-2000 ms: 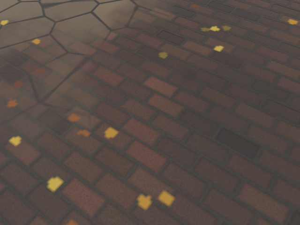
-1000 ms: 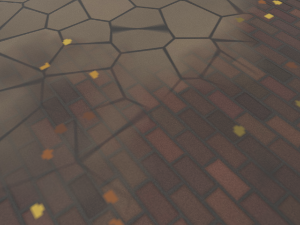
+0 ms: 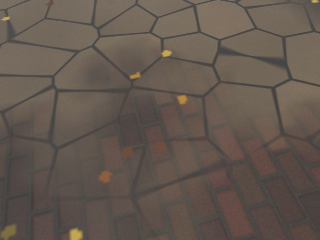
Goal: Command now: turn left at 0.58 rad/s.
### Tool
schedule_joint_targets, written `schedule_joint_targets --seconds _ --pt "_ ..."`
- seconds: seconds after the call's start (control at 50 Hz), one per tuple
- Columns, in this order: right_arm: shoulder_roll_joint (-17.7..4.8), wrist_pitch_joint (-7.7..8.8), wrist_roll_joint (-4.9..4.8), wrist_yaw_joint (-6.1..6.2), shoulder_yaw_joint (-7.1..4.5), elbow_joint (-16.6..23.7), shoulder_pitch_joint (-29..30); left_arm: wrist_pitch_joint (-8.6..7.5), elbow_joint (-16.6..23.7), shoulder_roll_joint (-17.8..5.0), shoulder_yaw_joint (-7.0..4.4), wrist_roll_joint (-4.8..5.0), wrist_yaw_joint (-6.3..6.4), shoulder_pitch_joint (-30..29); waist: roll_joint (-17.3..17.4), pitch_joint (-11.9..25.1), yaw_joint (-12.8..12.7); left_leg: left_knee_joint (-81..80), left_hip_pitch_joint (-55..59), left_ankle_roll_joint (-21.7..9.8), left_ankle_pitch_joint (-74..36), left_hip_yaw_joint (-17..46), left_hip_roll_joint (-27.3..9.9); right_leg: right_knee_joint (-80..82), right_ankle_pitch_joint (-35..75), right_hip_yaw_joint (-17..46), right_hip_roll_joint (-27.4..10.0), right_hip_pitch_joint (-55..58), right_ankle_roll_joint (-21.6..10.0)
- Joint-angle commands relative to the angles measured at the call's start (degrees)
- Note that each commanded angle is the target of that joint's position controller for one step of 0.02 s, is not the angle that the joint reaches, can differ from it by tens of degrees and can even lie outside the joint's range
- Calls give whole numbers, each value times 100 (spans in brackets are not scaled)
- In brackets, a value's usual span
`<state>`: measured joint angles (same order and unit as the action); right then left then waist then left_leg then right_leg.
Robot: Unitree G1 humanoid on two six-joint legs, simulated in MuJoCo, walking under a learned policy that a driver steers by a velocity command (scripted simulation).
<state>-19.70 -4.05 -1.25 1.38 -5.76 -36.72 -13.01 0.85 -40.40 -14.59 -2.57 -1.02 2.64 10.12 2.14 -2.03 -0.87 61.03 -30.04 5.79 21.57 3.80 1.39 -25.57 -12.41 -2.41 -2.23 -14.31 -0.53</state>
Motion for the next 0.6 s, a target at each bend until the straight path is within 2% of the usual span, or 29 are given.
schedule_joint_targets --seconds 0.02,0.08,0.12,0.16,0.18,0.2,0.22,0.24,0.26,0.28,0.3,0.32,0.36,0.44,0.5,0.56,0.6 --pt "-152 111 8 -79 42 682 500 3 279 -1161 -345 27 18 57 -1250 498 -241 -798 -289 42 153 -265 -253 644 1961 895 -1396 1160 -1203" --pt "-232 88 7 -148 26 710 448 9 262 -1314 -421 91 -63 -33 -1341 576 -212 -1567 416 -106 152 -571 -236 564 2270 670 -1508 948 -1202" --pt "-272 50 0 -192 -5 707 363 -8 222 -1353 -450 172 -102 -70 -1342 584 -140 -2193 721 -274 -43 -658 -209 398 2308 612 -1589 964 -1126" --pt "-265 38 8 -219 -52 577 4 -27 173 -1296 -448 285 -109 -181 -1195 623 128 -3435 1491 -599 -963 -811 -61 -72 2056 321 -1467 698 -797" --pt "-446 41 20 -172 -129 515 -194 -59 33 -1102 -405 267 -131 127 -772 699 166 -3951 2250 -808 -1703 -529 -74 -608 1402 -13 -1242 193 -396" --pt "-1047 58 14 -84 -286 571 -393 -74 134 -744 -301 7 -165 178 720 783 92 -4074 3297 -1278 -3549 1178 -1292 -2175 -667 -600 -637 -1238 199" --pt "-1411 154 204 -99 -317 707 -279 -98 485 -689 -256 -87 -121 -299 1605 781 232 -4002 3102 -2514 -4498 2609 -2430 -3428 -2624 -185 131 -2456 521" --pt "-1070 278 280 -140 -239 680 -339 -95 498 -967 -346 -11 -86 -606 893 950 518 -4134 2929 -2671 -4004 2366 -2257 -4140 -2571 463 36 -2468 512" --pt "-909 353 253 -130 -164 614 -79 -76 467 -1017 -381 86 -76 -603 721 731 319 -4131 2721 -2331 -3585 1849 -1884 -4255 -2081 595 -46 -2468 442" --pt "-796 366 152 -95 -147 627 241 -57 336 -985 -404 72 -31 -456 458 632 164 -4105 2596 -2009 -3137 1544 -1540 -4081 -1625 644 -85 -2458 443" --pt "-673 350 54 -64 -91 646 440 -36 305 -1038 -426 27 1 -385 516 580 93 -4092 2492 -1886 -3197 1437 -1422 -3977 -1321 654 -73 -2414 490" --pt "-642 327 53 -30 -56 652 491 -42 277 -1003 -428 15 -11 -304 579 633 31 -4083 2305 -1876 -3387 1346 -1299 -4054 -1088 606 23 -2168 542" --pt "-635 300 100 12 -47 634 475 -63 252 -884 -397 64 -47 -191 553 755 -2 -4081 2269 -1892 -3278 1299 -1180 -3761 -815 569 139 -1970 597" --pt "-766 263 79 63 -98 574 374 -95 342 -731 -320 81 -80 -445 618 698 146 -4018 2257 -1886 -2537 1636 -1113 -2506 -715 659 255 -1692 624" --pt "-845 227 87 35 -127 576 414 -137 390 -768 -320 112 -136 -493 706 631 198 -3984 1974 -1920 -2158 2035 -1110 -1892 -862 716 370 -1249 559" --pt "-849 195 48 -9 -133 580 503 -206 418 -821 -345 152 -204 -413 759 638 189 -3863 1964 -1882 -2320 2476 -1068 -1299 -935 747 472 -884 458" --pt "-816 166 -12 -6 -124 594 648 -260 382 -806 -365 162 -251 -188 736 693 33 -3661 1960 -1732 -2450 2639 -924 -457 -551 721 498 -427 349"
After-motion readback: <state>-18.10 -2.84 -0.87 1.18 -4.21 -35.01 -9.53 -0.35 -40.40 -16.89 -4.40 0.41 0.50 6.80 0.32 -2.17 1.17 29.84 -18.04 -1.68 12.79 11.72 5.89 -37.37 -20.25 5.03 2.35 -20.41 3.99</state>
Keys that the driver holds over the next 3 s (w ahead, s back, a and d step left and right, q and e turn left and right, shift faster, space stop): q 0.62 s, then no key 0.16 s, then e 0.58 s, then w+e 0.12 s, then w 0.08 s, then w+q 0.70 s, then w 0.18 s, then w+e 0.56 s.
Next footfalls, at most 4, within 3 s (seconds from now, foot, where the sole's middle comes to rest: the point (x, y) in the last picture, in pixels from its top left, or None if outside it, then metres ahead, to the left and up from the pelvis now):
0.18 left None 0.02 0.14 -0.78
0.64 right None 0.09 -0.07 -0.78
0.96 left None -0.05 0.15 -0.78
1.30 right None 0.05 -0.09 -0.78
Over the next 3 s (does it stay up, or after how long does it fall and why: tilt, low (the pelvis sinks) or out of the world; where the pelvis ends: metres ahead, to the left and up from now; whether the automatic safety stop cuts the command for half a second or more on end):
stays up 0.65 0.30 0.00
